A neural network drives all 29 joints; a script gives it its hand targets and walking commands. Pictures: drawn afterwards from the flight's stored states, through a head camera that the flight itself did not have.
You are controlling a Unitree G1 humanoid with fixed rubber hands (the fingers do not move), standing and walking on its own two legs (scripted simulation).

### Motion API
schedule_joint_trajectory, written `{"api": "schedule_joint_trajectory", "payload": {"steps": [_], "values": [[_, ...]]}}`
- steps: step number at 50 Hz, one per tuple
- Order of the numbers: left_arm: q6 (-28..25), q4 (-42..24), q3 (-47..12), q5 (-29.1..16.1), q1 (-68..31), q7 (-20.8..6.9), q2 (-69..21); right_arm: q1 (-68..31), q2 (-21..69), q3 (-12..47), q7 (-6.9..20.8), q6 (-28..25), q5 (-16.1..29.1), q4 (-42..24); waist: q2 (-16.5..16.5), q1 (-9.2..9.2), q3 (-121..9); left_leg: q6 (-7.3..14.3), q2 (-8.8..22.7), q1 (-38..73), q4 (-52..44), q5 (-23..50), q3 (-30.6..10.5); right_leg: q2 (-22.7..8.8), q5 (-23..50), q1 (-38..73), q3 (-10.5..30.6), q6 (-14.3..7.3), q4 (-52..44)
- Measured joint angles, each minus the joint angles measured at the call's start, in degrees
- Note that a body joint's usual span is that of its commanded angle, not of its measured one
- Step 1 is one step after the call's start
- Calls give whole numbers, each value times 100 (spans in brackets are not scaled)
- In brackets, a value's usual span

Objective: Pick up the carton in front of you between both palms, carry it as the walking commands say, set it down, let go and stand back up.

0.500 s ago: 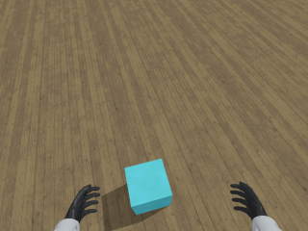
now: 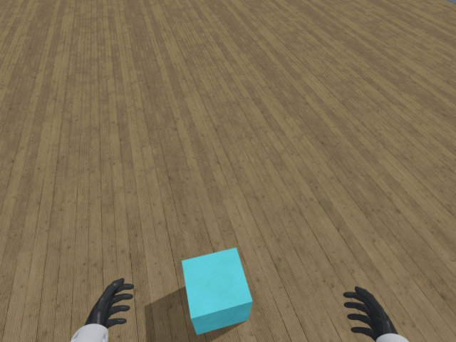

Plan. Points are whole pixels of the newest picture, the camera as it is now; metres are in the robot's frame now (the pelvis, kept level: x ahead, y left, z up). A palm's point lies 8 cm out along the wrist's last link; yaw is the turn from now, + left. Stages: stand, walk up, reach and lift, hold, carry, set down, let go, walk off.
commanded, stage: stand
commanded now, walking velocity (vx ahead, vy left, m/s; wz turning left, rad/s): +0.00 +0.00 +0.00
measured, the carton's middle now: (216, 291) +0.40 +0.07 -0.65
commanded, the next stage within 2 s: none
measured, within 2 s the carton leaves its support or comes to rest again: neither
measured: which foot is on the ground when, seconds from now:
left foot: down 0.00-1.00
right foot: down 0.00-1.00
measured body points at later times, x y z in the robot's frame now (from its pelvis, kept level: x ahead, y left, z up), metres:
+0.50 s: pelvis +0.02 +0.02 +0.00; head +0.03 +0.05 +0.45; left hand +0.15 +0.31 -0.11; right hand +0.14 -0.28 -0.09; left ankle +0.02 +0.12 -0.74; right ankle -0.05 -0.12 -0.74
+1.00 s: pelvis +0.01 +0.02 +0.01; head +0.00 +0.04 +0.46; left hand +0.11 +0.32 -0.12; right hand +0.11 -0.29 -0.09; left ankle +0.02 +0.12 -0.74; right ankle -0.05 -0.12 -0.74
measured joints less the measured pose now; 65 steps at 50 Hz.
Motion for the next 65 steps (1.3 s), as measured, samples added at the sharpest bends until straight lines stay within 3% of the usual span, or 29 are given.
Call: {"api": "schedule_joint_trajectory", "payload": {"steps": [7, 18, 65], "values": [[-611, 884, 117, 64, 103, 39, 356, -16, -425, -167, -90, -293, -64, 787, -147, -31, -177, 86, 4, -274, 158, -114, 109, -8, -23, -255, 99, 71, 52], [-831, 1693, -7, 22, 67, 128, 533, -171, -593, -142, -145, -407, -15, 1403, -168, -99, -179, 173, -37, -101, -17, -129, 206, -83, 43, -51, 181, 159, -242], [-946, 3036, -136, -43, -208, 93, 741, -505, -843, 45, -109, -468, 102, 2744, -16, -84, -137, 147, 8, 257, -674, 346, 218, -104, 524, 281, 164, 162, -881]]}}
